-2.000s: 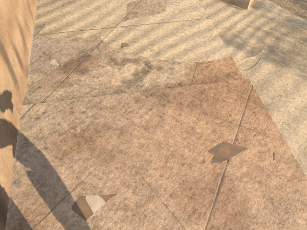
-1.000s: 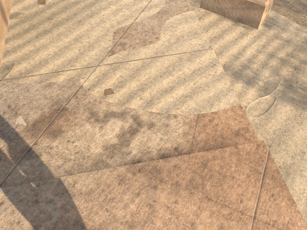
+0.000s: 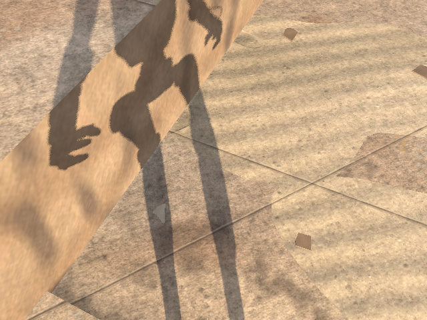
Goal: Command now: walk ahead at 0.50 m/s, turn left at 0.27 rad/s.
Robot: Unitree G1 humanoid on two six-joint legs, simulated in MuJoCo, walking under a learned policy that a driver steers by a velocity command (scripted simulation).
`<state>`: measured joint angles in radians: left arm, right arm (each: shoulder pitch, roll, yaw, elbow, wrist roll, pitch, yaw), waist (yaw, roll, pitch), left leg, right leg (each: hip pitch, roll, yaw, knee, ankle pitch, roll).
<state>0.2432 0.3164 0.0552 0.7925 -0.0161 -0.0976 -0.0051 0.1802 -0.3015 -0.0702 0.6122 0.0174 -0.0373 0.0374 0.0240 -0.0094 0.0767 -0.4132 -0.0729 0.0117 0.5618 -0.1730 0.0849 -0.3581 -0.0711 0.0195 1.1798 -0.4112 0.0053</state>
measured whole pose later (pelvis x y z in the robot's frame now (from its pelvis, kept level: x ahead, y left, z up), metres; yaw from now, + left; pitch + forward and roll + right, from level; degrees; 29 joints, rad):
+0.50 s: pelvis +0.30 -0.08 -0.04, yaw -12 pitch +4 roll +1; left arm 0.12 0.30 0.05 0.70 -0.02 -0.08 -0.07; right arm 0.34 -0.31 -0.07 0.81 -0.01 -0.05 -0.02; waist -0.05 -0.02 0.02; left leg -0.10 0.03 0.10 0.95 -0.59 -0.02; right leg -0.49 0.03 -0.01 0.58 -0.16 -0.07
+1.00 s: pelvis +0.61 -0.14 -0.04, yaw -30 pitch +2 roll +1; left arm 0.34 0.30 0.06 0.75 -0.03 -0.02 0.01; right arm 0.12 -0.27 -0.05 0.66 -0.01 -0.11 0.01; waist 0.03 -0.03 0.01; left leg -0.42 -0.04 0.01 0.54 -0.16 0.03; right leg -0.30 0.08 0.15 1.11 -0.48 -0.03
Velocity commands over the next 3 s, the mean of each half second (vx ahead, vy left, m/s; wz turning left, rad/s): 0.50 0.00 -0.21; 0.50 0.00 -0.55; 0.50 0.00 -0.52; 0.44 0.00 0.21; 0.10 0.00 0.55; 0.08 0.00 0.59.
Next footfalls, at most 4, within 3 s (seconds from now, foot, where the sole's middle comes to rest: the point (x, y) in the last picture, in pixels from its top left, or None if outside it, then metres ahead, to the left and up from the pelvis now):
0.46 right None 0.41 -0.19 -0.80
0.90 left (254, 224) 0.76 -0.11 -0.80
1.42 right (359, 214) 0.82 -0.48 -0.80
1.96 left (355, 134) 1.20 -0.54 -0.80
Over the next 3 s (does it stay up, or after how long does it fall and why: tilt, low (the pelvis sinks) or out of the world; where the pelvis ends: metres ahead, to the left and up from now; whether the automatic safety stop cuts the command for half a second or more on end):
stays up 1.14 -0.58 -0.02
